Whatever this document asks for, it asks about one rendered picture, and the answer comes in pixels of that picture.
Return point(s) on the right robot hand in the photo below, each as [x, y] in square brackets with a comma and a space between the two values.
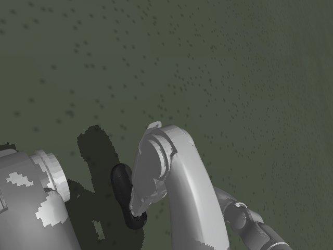
[223, 198]

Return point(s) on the right robot foot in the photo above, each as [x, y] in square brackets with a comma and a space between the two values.
[122, 187]

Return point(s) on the right robot arm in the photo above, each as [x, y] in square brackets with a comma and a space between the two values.
[250, 227]

